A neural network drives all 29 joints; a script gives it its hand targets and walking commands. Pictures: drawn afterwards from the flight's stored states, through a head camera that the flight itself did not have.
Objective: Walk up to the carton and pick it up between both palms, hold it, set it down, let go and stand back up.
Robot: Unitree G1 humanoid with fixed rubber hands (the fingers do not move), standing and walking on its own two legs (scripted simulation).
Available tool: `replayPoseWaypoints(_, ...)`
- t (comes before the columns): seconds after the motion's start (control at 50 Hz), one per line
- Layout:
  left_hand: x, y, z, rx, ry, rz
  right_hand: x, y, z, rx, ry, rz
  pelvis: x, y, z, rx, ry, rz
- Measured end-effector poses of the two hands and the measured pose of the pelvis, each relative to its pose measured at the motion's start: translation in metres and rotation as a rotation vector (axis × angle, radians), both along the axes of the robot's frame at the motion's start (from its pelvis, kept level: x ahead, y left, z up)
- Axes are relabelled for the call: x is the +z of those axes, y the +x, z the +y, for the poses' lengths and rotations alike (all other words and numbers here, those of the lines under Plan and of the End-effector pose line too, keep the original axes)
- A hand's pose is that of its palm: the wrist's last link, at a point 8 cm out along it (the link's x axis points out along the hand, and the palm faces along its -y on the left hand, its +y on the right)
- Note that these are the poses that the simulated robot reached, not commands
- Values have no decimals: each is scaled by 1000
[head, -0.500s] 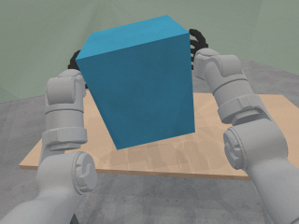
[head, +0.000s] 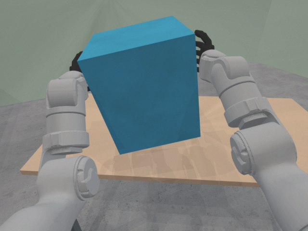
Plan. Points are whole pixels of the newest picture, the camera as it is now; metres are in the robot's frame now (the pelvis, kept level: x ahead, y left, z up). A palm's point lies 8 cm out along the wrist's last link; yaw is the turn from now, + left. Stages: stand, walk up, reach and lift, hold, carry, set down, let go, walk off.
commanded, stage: hold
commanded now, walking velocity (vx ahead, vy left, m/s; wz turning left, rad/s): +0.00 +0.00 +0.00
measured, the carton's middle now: (146, 84) +0.38 -0.01 +0.28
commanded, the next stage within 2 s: set down in 1.04 s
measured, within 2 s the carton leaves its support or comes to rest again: neither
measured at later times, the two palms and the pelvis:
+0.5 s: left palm (78, 80) +0.36 +0.15 +0.31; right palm (205, 60) +0.36 -0.15 +0.35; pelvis +0.00 +0.00 +0.00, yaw +0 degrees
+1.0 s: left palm (79, 80) +0.37 +0.15 +0.31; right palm (205, 61) +0.36 -0.15 +0.34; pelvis +0.00 +0.00 +0.00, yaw +0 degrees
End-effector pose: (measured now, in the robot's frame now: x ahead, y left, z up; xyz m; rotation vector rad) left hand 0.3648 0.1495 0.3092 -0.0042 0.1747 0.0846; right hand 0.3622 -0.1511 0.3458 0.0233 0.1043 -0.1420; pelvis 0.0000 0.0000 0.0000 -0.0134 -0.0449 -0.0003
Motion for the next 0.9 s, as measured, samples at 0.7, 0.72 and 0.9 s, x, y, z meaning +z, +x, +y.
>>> replayPoseWaypoints(0.7,0,1,0,1,6,2,-2,1,0,0,5,8,0,0,0,-2,1,3)
replayPoseWaypoints(0.72,0,1,0,1,6,3,-2,1,0,0,5,8,0,0,0,-2,1,3)
replayPoseWaypoints(0.9,0,1,0,2,7,3,-2,1,-1,0,6,10,0,1,0,-3,1,4)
